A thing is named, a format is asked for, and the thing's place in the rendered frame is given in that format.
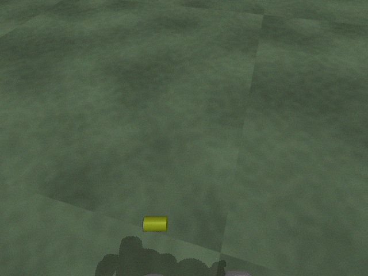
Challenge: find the can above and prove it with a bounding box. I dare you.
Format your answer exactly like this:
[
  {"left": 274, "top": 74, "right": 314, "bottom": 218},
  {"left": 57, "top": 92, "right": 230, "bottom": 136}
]
[{"left": 143, "top": 216, "right": 167, "bottom": 231}]

